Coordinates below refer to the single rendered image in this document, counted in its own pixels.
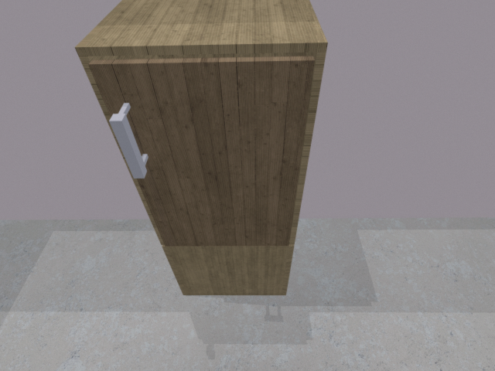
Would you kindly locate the cupboard door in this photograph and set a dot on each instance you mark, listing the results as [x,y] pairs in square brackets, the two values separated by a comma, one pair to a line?
[224,140]

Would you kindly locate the handle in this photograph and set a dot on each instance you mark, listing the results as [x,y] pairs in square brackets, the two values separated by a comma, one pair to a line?
[127,142]

